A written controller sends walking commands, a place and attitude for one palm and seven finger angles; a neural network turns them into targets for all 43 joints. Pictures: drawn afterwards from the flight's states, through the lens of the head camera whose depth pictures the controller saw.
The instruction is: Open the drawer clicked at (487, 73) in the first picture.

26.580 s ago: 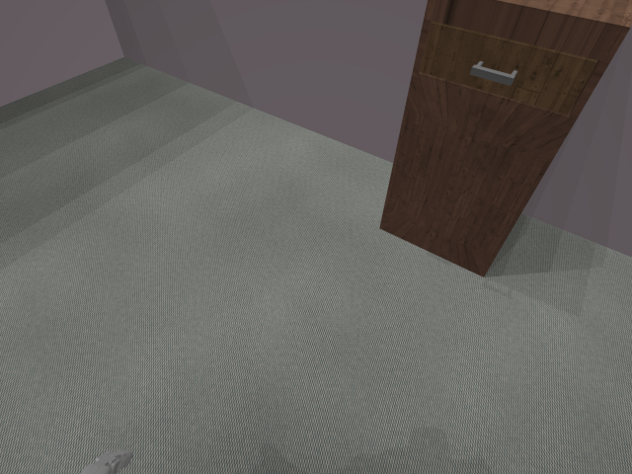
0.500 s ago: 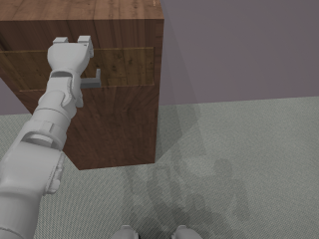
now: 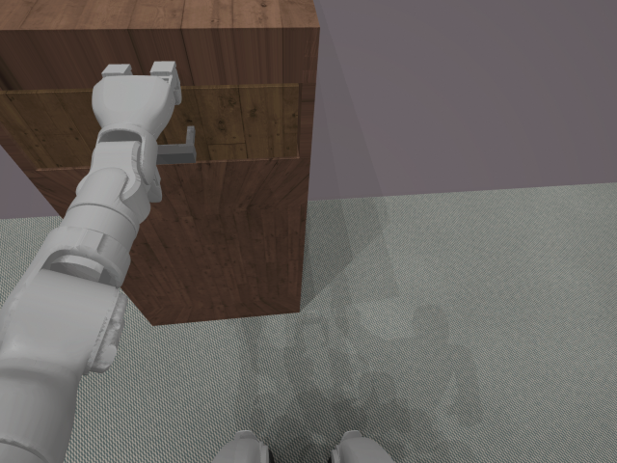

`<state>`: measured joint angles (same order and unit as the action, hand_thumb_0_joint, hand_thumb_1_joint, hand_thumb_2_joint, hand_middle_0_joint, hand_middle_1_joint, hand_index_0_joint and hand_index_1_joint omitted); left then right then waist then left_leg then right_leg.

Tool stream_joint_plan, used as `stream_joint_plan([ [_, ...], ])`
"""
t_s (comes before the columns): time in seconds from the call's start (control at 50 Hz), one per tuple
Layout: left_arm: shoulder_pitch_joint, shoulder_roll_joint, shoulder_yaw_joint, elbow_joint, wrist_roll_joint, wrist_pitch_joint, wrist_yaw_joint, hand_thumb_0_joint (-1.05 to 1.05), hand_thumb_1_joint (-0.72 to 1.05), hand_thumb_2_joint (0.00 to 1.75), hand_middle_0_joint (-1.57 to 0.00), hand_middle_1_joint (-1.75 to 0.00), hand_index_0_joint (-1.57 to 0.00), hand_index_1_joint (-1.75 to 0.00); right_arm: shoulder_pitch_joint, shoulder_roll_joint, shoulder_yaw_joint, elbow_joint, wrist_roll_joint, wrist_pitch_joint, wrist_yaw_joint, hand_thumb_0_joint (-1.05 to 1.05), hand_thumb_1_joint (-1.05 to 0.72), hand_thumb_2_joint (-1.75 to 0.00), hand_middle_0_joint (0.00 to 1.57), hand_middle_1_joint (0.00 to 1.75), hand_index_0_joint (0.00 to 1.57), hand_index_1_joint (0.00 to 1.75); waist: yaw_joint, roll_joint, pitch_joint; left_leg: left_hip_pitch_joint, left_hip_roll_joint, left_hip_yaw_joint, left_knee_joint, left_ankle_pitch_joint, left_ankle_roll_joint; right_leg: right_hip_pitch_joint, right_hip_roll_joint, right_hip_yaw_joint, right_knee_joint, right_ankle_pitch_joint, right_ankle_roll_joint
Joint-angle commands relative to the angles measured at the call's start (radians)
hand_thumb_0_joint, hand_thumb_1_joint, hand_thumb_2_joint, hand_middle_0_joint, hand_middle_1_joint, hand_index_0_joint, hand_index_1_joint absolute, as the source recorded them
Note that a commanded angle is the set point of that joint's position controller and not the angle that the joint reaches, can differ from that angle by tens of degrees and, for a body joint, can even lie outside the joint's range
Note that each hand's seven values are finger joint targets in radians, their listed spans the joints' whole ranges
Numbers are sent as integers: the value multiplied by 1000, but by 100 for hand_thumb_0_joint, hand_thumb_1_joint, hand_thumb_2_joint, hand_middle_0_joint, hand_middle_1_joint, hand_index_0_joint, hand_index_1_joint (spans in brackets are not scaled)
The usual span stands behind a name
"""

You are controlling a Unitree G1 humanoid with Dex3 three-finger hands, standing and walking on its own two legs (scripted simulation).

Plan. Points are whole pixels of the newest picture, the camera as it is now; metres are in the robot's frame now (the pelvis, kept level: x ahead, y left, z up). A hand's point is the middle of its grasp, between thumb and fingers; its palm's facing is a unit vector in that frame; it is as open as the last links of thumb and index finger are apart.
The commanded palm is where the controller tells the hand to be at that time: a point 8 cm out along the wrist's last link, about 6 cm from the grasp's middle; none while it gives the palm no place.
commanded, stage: lift the fingers back up to retry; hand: left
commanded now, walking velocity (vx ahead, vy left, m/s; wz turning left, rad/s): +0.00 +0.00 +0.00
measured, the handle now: (157, 144) +0.56 +0.20 +0.07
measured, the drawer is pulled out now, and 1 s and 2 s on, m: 0.00 0.00 0.00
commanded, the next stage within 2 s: re-aim the fingers above the handle in 0.76 s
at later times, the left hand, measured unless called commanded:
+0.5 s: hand (146, 130) +0.52 +0.19 +0.13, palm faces +0.03 +0.00 -1.00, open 13.6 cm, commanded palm +0.51 +0.21 +0.17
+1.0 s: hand (146, 129) +0.52 +0.19 +0.13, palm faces +0.01 -0.01 -1.00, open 13.6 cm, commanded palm +0.51 +0.21 +0.18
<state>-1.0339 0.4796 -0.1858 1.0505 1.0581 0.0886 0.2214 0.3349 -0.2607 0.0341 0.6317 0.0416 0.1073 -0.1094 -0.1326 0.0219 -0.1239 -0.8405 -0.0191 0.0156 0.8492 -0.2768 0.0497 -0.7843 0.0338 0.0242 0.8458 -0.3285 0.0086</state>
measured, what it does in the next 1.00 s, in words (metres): shifts its weight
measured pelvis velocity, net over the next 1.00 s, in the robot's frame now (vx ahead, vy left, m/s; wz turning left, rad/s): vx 0.06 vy -0.02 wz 0.01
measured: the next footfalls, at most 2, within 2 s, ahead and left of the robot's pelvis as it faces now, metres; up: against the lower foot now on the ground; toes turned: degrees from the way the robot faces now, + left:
none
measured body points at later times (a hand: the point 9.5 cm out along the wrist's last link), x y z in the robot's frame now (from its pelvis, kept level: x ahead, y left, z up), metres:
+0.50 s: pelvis +0.02 -0.01 +0.01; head +0.08 -0.02 +0.46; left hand +0.51 +0.19 +0.18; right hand +0.05 -0.28 -0.11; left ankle +0.08 +0.09 -0.69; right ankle +0.05 -0.13 -0.69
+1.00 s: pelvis +0.06 -0.02 +0.03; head +0.10 -0.04 +0.48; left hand +0.51 +0.19 +0.18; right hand +0.14 -0.29 -0.10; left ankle +0.08 +0.09 -0.69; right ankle +0.05 -0.13 -0.69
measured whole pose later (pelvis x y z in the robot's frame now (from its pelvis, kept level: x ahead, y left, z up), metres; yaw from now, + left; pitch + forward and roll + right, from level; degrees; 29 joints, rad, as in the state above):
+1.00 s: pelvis +0.06 -0.02 +0.03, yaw +0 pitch +11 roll +0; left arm -0.80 0.48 -0.11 0.90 1.03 -0.04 0.16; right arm 0.28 -0.27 -0.01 0.66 0.05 0.11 -0.09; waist -0.06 0.05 -0.11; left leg -0.57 -0.01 0.00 0.66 -0.28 0.02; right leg -0.51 0.05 0.02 0.65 -0.33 -0.03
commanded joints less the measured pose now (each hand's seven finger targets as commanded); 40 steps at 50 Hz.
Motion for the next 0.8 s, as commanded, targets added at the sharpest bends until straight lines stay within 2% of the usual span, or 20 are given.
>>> stream_joint_plan([
  [0.0, -250, 251, 66, 56, -3, 70, -51, 0, -50, 30, -30, -120, -30, -120, 75, -174, -66, -77, -4, -27, -12, 0, -90, -90, 20, 30, 20, 30, -17, -63, -156, 188, 4, -26, -165, -259, -7, 8, 19, -43, -193, -209, -29],
  [0.2, -326, 326, 119, 16, -15, 40, -54, 0, -50, 30, -30, -120, -30, -120, 89, -167, -67, -76, 2, -32, -14, 0, -90, -90, 20, 30, 20, 30, -9, -71, -189, 190, 7, -12, -174, -245, -5, 96, 11, -20, -226, -202, -20],
  [0.26, -300, 347, 144, -5, -15, 21, -53, 0, -50, 30, -30, -120, -30, -120, 88, -161, -67, -80, 4, -37, -12, 0, -90, -90, 20, 30, 20, 30, 12, -60, -209, 200, 4, -9, -180, -223, -4, 132, 10, -17, -230, -184, -19],
  [0.3, -320, 346, 149, -47, -18, 3, -52, 0, -50, 30, -30, -120, -30, -120, 87, -158, -73, -81, 6, -41, -10, 0, -90, -90, 20, 30, 20, 30, 12, -71, -222, 220, 6, -8, -187, -210, -2, 152, 11, -15, -239, -169, -20],
  [0.32, -330, 330, 135, -50, -18, -4, -48, 0, -50, 30, -30, -120, -30, -120, 87, -156, -72, -80, 7, -46, -7, 0, -90, -90, 20, 30, 20, 30, 9, -44, -206, 227, 8, -11, -192, -211, -2, 138, 10, -15, -239, -166, -19],
  [0.34, -317, 336, 153, -64, -21, -9, -43, 0, -50, 30, -30, -120, -30, -120, 84, -155, -75, -80, 7, -48, -5, 0, -90, -90, 20, 30, 20, 30, 21, -44, -216, 235, 7, -11, -197, -210, -2, 151, 11, -15, -240, -164, -20],
  [0.36, -328, 336, 150, -75, -18, -12, -40, 0, -50, 30, -30, -120, -30, -120, 82, -155, -75, -76, 6, -50, -3, 0, -90, -90, 20, 30, 20, 30, 18, -38, -218, 245, 9, -13, -202, -203, -2, 153, 10, -16, -242, -155, -20],
  [0.42, -367, 355, 170, -131, -19, -25, -27, 0, -50, 30, -30, -120, -30, -120, 82, -152, -82, -71, 8, -58, -1, 0, -90, -90, 20, 30, 20, 30, 18, -36, -258, 288, 10, -13, -209, -172, 3, 184, 11, -11, -253, -127, -19],
  [0.46, -366, 376, 193, -163, -18, -30, -21, 0, -50, 30, -30, -120, -30, -120, 80, -151, -84, -67, 7, -58, 0, 0, -90, -90, 20, 30, 20, 30, 32, -23, -287, 311, 8, -12, -214, -139, 2, 214, 11, -12, -255, -99, -22],
  [0.48, -364, 368, 189, -171, -18, -29, -18, 0, -50, 30, -30, -120, -30, -120, 74, -148, -84, -67, 8, -59, 2, 0, -90, -90, 20, 30, 20, 30, 36, -1, -282, 321, 7, -10, -218, -120, 1, 220, 12, -13, -259, -85, -25],
  [0.52, -390, 347, 178, -210, -25, -34, -12, 0, -50, 30, -30, -120, -30, -120, 69, -144, -86, -63, 8, -63, 4, 0, -90, -90, 20, 30, 20, 30, 29, -4, -291, 356, 9, -12, -225, -95, 4, 232, 15, -15, -268, -65, -23],
  [0.56, -400, 393, 215, -232, -25, -35, -6, 0, -50, 30, -30, -120, -30, -120, 62, -148, -86, -53, 7, -63, 2, 0, -90, -90, 20, 30, 20, 30, 37, -11, -301, 368, 7, -9, -229, -64, 6, 264, 13, -10, -278, -42, -23],
  [0.6, -376, 372, 208, -218, -33, -34, -9, 0, -50, 30, -30, -120, -30, -120, 58, -148, -87, -46, 6, -60, 2, 0, -90, -90, 20, 30, 20, 30, 29, -30, -286, 368, 6, -7, -232, -31, 6, 289, 11, -10, -293, -12, -23],
  [0.62, -337, 374, 214, -202, -33, -35, -11, 0, -50, 30, -30, -120, -30, -120, 57, -146, -87, -45, 8, -60, 2, 0, -90, -90, 20, 30, 20, 30, 38, -47, -268, 365, 5, -4, -232, -19, 6, 292, 12, -11, -293, -1, -22],
  [0.64, -323, 364, 207, -204, -37, -36, -13, 0, -50, 30, -30, -120, -30, -120, 52, -148, -86, -47, 9, -59, 4, 0, -90, -90, 20, 30, 20, 30, 41, -33, -256, 369, 3, -5, -238, -8, 3, 294, 11, -12, -296, 8, -24],
  [0.68, -313, 366, 213, -220, -36, -40, -14, 0, -50, 30, -30, -120, -30, -120, 41, -147, -87, -45, 8, -56, 4, 0, -90, -90, 20, 30, 20, 30, 46, -28, -259, 388, 2, 2, -240, 12, 4, 305, 10, -12, -302, 26, -24],
  [0.7, -320, 381, 225, -233, -38, -48, -16, 0, -50, 30, -30, -120, -30, -120, 44, -151, -89, -41, 5, -52, 5, 0, -90, -90, 20, 30, 20, 30, 45, -42, -286, 397, 3, -2, -239, 47, 4, 333, 10, -10, -300, 61, -27],
  [0.72, -298, 353, 204, -231, -36, -47, -18, 0, -50, 30, -30, -120, -30, -120, 36, -145, -90, -45, 8, -50, 5, 0, -90, -90, 20, 30, 20, 30, 45, -23, -274, 406, 0, 6, -237, 54, 4, 325, 9, -9, -301, 71, -25],
  [0.74, -288, 355, 209, -221, -35, -47, -18, 0, -50, 30, -30, -120, -30, -120, 35, -147, -88, -42, 7, -46, 7, 0, -90, -90, 20, 30, 20, 30, 48, -24, -252, 404, 1, 2, -243, 60, 1, 319, 10, -16, -300, 77, -28],
  [0.78, -272, 356, 218, -239, -37, -51, -19, 0, -50, 30, -30, -120, -30, -120, 25, -145, -91, -47, 6, -45, 10, 0, -90, -90, 20, 30, 20, 30, 55, -37, -267, 416, -1, 6, -243, 77, 2, 341, 9, -12, -303, 97, -26],
])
